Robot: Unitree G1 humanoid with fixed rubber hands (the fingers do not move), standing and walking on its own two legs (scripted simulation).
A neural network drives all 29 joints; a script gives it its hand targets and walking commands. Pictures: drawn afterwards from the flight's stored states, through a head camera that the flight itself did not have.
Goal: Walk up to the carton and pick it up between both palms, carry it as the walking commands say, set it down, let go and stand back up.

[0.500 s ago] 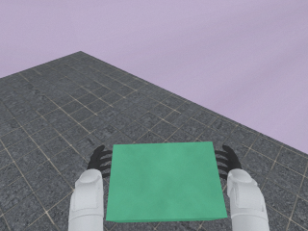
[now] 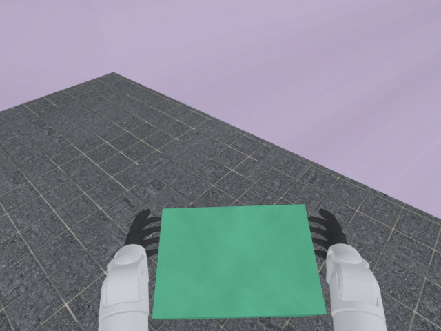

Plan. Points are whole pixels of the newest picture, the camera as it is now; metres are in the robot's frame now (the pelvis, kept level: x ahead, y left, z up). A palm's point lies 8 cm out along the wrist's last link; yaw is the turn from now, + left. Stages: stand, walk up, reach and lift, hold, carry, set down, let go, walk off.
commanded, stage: hold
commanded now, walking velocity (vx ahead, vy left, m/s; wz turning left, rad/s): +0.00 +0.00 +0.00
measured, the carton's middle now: (234, 264) +0.29 +0.00 -0.05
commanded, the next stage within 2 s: carry in 0.08 s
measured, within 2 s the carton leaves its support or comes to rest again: neither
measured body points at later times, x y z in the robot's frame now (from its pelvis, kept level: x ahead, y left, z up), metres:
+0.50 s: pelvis -0.07 +0.01 -0.03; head -0.06 +0.02 +0.42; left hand +0.19 +0.23 +0.06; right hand +0.24 -0.13 +0.06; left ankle +0.00 +0.11 -0.75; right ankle -0.08 -0.11 -0.70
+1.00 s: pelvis -0.15 +0.01 -0.02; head -0.16 +0.00 +0.43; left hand +0.12 +0.23 +0.09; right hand +0.17 -0.13 +0.09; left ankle -0.17 +0.13 -0.75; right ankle -0.14 -0.11 -0.75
